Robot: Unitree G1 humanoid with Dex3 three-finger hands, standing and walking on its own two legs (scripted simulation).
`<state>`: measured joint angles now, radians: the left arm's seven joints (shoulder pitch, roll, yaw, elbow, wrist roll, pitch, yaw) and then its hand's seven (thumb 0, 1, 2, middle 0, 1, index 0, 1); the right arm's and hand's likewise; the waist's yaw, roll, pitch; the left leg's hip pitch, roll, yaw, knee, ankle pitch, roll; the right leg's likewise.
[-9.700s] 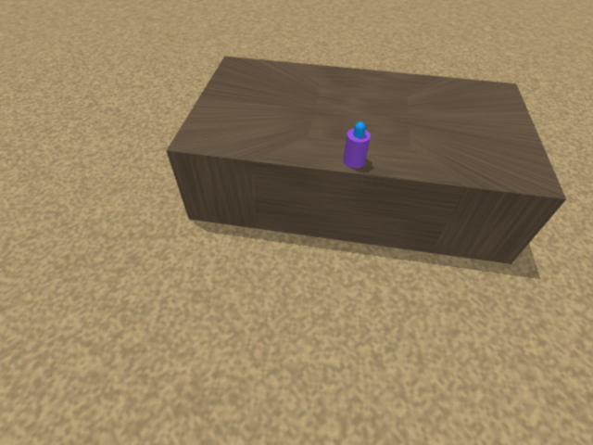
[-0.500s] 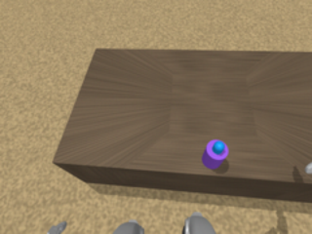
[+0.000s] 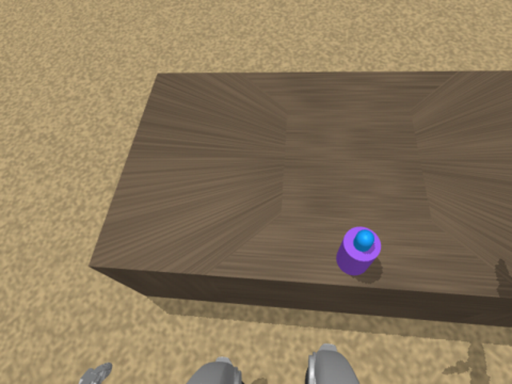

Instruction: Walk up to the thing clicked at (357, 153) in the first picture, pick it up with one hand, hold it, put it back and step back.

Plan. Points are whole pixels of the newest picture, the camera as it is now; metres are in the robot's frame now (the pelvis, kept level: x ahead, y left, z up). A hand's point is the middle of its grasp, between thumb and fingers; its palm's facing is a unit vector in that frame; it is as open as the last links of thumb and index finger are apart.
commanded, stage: go down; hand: right
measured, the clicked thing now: (358, 248) +0.40 -0.18 -0.25
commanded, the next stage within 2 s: approach in 0.16 s
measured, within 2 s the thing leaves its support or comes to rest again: neither
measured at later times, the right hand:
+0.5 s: hand out of the picture +0.37 -0.37 -0.01, palm faces +0.15 +0.99 -0.07, open 17.6 cm
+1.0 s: hand (405, 244) +0.41 -0.28 -0.23, palm faces +0.02 +1.00 +0.00, open 17.6 cm
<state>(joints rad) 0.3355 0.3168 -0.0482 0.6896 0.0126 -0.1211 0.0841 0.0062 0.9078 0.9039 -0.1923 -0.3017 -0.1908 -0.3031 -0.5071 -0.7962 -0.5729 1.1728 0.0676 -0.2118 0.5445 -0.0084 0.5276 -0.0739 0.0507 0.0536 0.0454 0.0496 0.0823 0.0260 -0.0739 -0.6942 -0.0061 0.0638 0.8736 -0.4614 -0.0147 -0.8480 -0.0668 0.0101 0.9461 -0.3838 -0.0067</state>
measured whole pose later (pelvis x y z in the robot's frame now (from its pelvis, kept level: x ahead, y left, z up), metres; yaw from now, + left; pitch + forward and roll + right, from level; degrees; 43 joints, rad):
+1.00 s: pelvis -0.08 +0.00 -0.25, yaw +7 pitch +34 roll +8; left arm 0.14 0.26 -0.10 0.67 0.10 -0.12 0.01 0.00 0.90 0.90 -0.19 -0.29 -0.18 -0.30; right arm -0.79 -0.70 -0.66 1.13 0.16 -0.52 0.57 -0.01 0.57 -0.05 0.05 0.05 0.05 0.04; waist 0.12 0.01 -0.15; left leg -1.78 -0.04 0.09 1.92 -0.73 -0.01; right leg -1.95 -0.11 0.10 1.94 -0.59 -0.01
